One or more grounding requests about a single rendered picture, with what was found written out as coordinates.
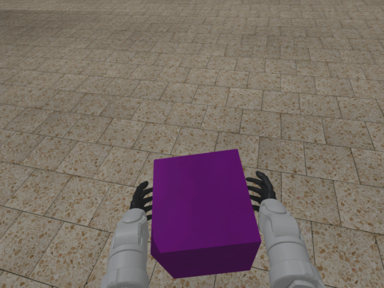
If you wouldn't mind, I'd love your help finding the left robot forearm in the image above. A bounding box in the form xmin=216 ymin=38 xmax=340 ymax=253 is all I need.
xmin=100 ymin=208 xmax=149 ymax=288

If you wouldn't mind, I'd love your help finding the left robot hand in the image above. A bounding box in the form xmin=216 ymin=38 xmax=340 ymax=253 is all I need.
xmin=129 ymin=181 xmax=153 ymax=221

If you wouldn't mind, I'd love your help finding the carton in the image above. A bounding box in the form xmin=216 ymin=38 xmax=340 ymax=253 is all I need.
xmin=151 ymin=149 xmax=261 ymax=279

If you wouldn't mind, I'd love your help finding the right robot forearm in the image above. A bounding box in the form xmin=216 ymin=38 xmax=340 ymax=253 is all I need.
xmin=258 ymin=199 xmax=326 ymax=288

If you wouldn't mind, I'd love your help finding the right robot hand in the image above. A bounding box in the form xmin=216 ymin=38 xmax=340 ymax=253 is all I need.
xmin=245 ymin=171 xmax=276 ymax=212

